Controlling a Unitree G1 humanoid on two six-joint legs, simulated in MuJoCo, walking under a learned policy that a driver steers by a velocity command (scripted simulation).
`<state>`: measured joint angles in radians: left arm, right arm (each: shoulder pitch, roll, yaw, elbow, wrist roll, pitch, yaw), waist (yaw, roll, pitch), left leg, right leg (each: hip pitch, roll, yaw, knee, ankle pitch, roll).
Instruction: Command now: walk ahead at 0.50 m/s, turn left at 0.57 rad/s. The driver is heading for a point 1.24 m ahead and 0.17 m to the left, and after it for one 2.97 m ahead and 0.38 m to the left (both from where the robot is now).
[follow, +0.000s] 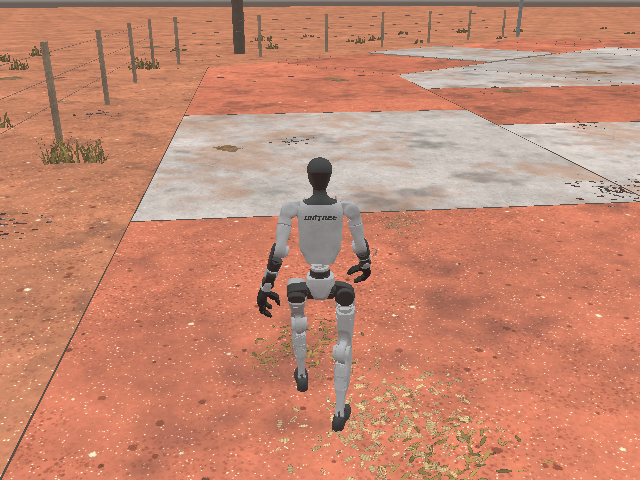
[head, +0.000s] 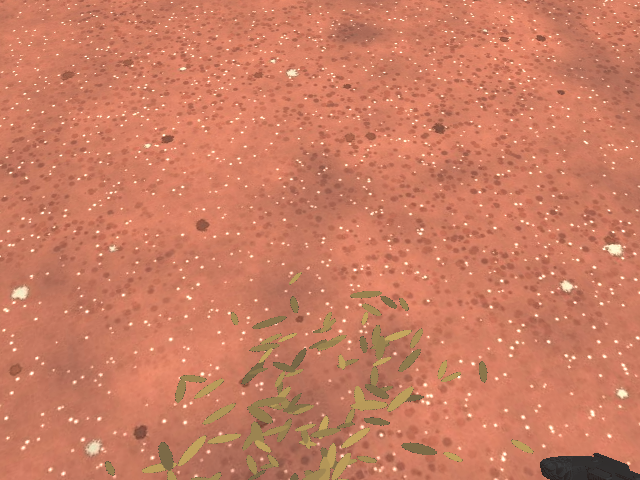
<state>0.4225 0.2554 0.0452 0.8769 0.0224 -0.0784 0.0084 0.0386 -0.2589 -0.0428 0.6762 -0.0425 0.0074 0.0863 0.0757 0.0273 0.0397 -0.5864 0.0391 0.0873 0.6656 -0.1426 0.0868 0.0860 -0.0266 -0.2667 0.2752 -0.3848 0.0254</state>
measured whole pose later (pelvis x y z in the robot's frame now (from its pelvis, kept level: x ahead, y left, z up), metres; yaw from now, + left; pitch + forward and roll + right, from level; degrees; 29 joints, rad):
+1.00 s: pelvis +0.21 +0.01 +0.01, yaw +21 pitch -1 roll +0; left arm 0.29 0.27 0.04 0.83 0.01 0.05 0.00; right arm 0.29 -0.29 -0.02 0.85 -0.02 0.02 0.00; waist 0.00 0.00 0.00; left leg -0.08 -0.05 0.01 0.42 -0.42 0.08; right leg -0.25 0.04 0.01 0.40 -0.16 -0.05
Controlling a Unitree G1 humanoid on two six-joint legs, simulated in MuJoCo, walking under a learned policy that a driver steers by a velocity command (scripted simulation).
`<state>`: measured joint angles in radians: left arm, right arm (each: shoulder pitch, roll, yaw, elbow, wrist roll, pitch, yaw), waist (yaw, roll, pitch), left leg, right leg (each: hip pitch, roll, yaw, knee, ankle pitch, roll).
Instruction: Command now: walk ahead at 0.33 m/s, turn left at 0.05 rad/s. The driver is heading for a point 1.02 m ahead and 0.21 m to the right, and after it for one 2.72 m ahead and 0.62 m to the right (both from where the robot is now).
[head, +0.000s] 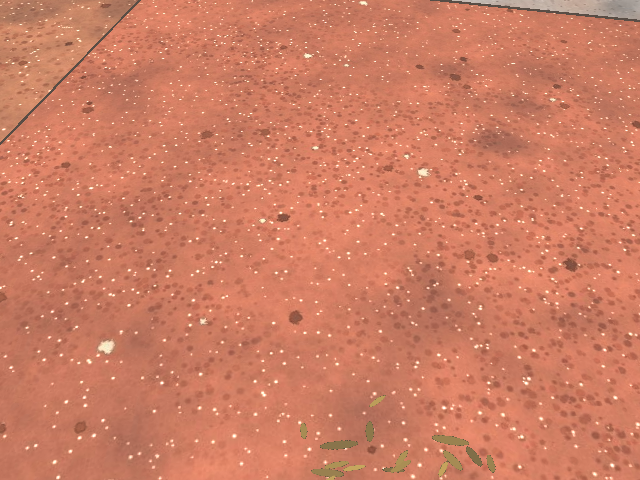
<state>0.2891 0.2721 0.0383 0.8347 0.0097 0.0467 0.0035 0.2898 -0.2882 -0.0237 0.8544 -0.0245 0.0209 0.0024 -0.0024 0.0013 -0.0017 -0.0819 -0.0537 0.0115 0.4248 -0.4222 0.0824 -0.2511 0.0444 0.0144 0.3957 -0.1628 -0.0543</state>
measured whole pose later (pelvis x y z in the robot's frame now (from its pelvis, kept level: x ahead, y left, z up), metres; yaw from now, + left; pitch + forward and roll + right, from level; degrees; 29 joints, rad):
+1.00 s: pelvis +0.46 -0.03 -0.02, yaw +0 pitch +0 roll -1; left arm 0.42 0.22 0.03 1.02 0.01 -0.07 0.00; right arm 0.04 -0.22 -0.03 0.86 -0.04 -0.08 0.02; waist 0.04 -0.01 0.07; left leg -0.44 -0.01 0.10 0.56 -0.13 0.10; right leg -0.06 0.02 -0.04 0.78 -0.45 -0.05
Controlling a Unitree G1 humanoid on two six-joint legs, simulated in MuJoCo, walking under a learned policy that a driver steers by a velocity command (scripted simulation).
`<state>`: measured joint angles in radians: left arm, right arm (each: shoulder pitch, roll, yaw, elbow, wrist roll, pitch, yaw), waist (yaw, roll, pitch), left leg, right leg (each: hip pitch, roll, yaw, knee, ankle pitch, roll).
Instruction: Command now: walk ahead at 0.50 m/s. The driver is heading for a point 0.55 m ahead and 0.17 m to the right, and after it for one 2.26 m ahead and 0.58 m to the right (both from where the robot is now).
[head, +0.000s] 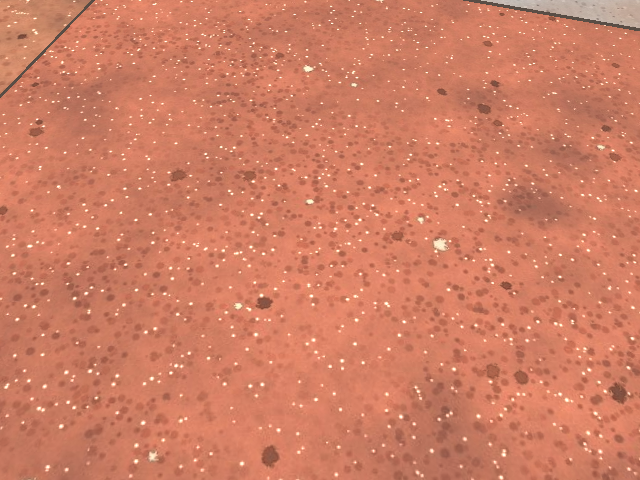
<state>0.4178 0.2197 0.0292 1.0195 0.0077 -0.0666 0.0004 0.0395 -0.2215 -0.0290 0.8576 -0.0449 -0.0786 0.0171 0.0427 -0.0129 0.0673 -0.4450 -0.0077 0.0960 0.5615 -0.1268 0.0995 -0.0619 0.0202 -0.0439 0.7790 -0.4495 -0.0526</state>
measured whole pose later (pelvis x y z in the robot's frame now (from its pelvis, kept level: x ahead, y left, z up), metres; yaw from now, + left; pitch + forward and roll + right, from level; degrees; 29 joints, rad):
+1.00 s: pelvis +0.54 -0.07 +0.01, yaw -22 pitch +2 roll +0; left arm 0.45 0.25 0.07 0.94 0.02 -0.05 0.01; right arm -0.03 -0.24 -0.02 0.76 -0.03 -0.04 0.02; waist 0.11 0.03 0.04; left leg -0.58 0.03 -0.02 0.61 -0.06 -0.03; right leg 0.03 0.14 0.19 0.30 -0.34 -0.11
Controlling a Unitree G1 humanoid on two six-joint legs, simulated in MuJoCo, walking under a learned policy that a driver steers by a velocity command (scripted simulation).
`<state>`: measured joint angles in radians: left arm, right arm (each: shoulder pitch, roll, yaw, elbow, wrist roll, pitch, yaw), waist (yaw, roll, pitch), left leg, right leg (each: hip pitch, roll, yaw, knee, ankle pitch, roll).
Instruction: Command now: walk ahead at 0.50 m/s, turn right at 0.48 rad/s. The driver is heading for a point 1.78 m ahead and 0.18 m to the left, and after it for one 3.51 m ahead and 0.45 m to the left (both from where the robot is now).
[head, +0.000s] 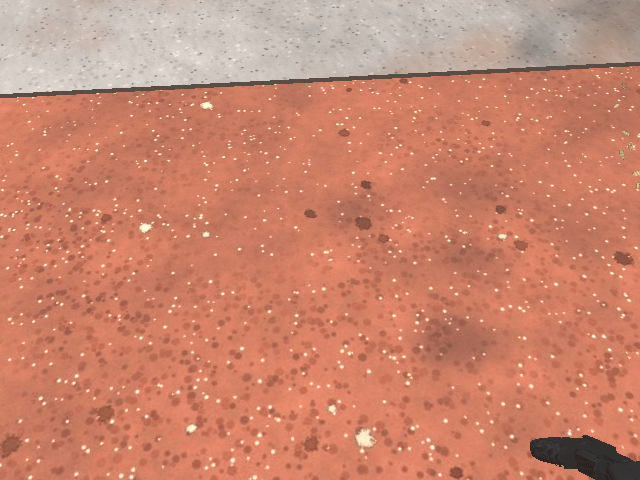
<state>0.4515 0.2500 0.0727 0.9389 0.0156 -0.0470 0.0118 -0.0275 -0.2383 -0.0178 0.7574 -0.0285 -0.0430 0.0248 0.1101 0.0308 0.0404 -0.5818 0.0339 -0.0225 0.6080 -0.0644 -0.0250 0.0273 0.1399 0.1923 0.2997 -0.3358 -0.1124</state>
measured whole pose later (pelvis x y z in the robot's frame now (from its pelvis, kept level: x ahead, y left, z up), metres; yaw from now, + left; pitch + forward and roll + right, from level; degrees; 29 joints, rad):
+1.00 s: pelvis +0.50 -0.04 +0.00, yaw -5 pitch +0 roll -2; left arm 0.41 0.20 0.02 1.02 0.01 -0.08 0.00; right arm 0.09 -0.22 -0.03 0.87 -0.03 -0.04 0.01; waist 0.05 0.04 0.06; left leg -0.54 0.05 0.06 0.62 -0.05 0.04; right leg 0.04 0.08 -0.08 0.25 -0.29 -0.07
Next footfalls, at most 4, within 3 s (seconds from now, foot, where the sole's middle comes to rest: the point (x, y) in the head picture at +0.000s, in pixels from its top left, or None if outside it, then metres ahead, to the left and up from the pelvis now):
0.06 left None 0.21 0.12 -0.77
0.56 right None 0.43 -0.11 -0.77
1.06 left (365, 370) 0.69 0.03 -0.77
1.40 right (455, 416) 0.61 -0.17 -0.77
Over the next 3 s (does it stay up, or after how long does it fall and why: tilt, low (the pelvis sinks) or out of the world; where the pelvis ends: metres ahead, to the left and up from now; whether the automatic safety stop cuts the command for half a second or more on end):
stays up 0.93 -0.06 -0.02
